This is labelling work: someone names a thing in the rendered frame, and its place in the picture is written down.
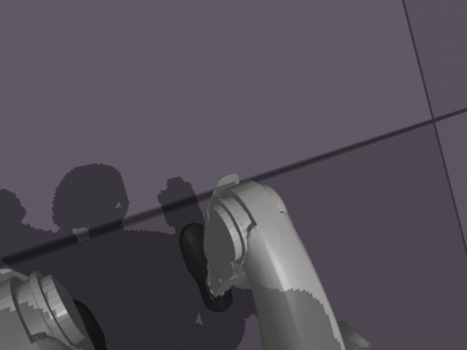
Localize right robot foot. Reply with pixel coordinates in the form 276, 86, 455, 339
180, 223, 233, 312

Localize left robot foot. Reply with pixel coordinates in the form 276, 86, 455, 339
73, 300, 107, 350

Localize right robot hand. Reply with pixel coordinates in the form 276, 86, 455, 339
337, 321, 377, 350

